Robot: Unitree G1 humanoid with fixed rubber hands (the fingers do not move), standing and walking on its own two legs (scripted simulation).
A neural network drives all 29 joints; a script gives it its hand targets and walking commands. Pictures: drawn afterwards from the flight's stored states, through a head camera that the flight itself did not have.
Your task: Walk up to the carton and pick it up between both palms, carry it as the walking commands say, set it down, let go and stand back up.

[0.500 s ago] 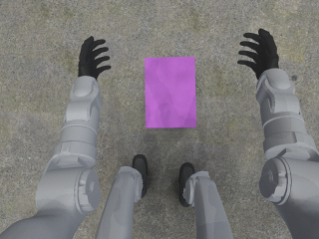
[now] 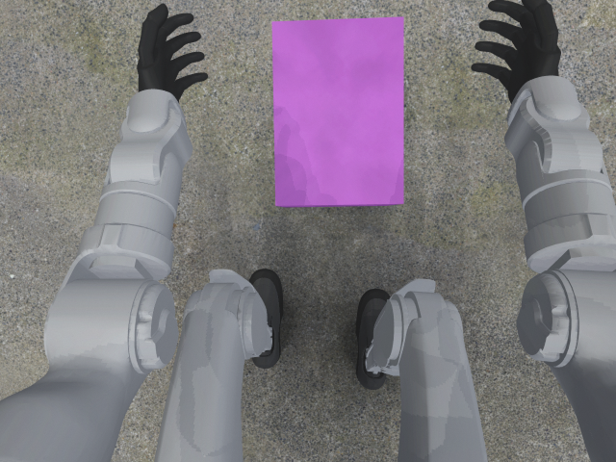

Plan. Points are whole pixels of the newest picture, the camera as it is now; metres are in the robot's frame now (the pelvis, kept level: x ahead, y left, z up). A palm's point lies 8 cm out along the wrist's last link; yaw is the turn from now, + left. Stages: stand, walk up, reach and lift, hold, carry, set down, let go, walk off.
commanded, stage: reach and lift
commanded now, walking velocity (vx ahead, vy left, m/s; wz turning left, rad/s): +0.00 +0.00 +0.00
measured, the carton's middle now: (336, 125) +0.55 -0.02 -0.41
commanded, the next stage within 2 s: none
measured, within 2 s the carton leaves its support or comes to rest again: neither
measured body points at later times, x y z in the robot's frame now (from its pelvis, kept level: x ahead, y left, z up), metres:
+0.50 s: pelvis -0.01 +0.00 -0.10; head +0.35 -0.01 +0.16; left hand +0.52 +0.18 -0.28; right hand +0.54 -0.20 -0.27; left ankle +0.12 +0.12 -0.46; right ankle +0.09 -0.11 -0.46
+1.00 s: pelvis -0.01 +0.00 -0.15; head +0.37 -0.02 +0.08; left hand +0.54 +0.18 -0.34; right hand +0.54 -0.20 -0.35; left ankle +0.12 +0.12 -0.46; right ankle +0.09 -0.11 -0.46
